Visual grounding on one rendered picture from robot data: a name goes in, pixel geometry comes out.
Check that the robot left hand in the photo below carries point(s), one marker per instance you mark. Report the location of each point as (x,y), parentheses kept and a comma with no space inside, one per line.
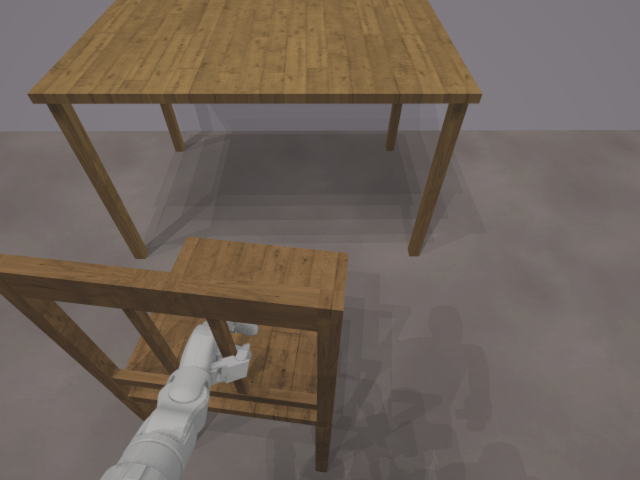
(202,350)

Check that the table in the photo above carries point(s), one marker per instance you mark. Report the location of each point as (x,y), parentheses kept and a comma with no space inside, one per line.
(260,52)

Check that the left robot forearm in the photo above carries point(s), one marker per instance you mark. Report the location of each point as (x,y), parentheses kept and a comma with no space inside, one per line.
(162,447)

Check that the chair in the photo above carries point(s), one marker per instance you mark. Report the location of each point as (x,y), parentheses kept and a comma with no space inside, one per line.
(294,295)

